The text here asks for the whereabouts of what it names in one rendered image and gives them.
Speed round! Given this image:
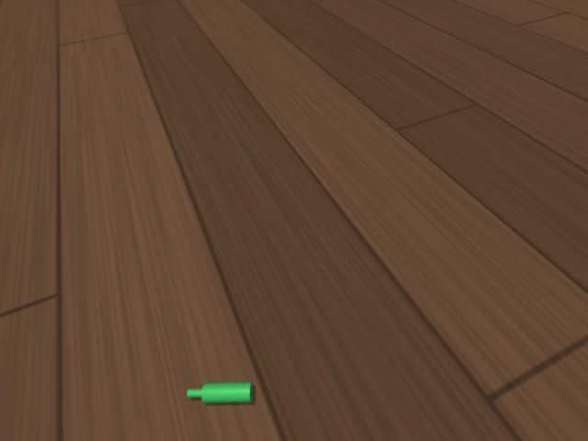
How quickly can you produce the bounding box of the bottle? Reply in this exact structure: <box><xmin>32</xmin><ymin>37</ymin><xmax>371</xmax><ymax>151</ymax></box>
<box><xmin>187</xmin><ymin>381</ymin><xmax>253</xmax><ymax>403</ymax></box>

